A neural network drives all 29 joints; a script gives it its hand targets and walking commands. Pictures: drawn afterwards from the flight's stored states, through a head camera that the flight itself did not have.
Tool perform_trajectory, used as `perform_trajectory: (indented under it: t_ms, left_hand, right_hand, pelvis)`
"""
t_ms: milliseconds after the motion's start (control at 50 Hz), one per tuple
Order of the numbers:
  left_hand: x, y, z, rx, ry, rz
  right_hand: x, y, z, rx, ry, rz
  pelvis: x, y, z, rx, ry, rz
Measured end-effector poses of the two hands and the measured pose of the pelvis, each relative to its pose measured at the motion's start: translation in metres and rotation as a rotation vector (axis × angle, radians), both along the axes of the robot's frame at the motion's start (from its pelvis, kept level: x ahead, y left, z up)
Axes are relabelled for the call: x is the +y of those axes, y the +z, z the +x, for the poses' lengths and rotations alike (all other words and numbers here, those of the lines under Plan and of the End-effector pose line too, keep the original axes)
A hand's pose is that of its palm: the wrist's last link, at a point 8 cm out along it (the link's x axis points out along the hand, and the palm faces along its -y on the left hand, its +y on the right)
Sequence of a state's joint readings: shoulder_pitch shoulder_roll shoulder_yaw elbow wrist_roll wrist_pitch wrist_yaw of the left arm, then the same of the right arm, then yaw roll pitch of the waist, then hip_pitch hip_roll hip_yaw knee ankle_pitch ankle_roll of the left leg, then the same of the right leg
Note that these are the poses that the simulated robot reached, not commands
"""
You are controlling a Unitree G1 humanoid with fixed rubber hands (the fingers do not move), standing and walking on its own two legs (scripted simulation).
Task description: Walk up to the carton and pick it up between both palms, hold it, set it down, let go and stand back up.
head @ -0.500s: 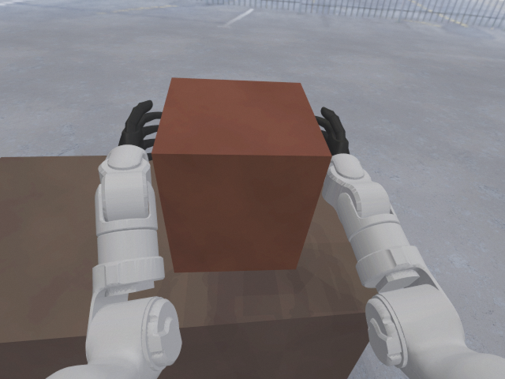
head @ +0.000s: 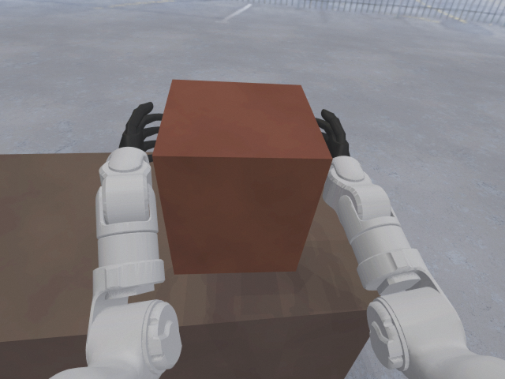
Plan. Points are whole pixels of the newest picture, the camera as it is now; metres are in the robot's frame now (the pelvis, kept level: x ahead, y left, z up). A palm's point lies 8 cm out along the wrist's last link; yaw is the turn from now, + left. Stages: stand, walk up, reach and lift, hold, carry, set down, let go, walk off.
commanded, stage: hold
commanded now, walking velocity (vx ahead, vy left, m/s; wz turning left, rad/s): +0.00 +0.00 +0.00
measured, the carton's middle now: (237, 180) +0.39 +0.00 +0.17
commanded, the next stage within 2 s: none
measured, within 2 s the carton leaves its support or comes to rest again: neither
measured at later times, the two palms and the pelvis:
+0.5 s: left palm (134, 151) +0.37 +0.15 +0.24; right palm (335, 153) +0.37 -0.15 +0.23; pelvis +0.00 +0.00 +0.00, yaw +0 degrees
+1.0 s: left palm (133, 151) +0.37 +0.15 +0.24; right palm (335, 156) +0.36 -0.15 +0.23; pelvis +0.00 +0.00 +0.00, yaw +0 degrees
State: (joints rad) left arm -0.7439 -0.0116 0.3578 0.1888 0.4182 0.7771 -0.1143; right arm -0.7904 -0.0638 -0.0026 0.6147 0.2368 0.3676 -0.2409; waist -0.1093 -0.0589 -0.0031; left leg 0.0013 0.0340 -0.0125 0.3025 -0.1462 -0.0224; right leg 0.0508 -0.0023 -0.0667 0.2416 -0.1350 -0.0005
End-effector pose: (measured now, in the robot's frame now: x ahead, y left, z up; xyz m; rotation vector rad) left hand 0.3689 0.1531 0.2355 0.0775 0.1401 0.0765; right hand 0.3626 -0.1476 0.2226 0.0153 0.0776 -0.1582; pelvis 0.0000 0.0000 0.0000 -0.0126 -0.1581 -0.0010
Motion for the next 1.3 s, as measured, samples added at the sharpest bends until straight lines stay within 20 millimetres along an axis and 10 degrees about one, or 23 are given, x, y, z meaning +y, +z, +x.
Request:
perform_trajectory:
  t_ms: [1300]
  left_hand:
    - [-0.0048,0.0066,-0.0002,-0.016,0.002,0.006]
  right_hand:
    - [-0.0045,0.0027,0.0002,-0.013,-0.002,0.01]
  pelvis:
    - [-0.0036,0.0,-0.0012,0.005,0.003,0.002]
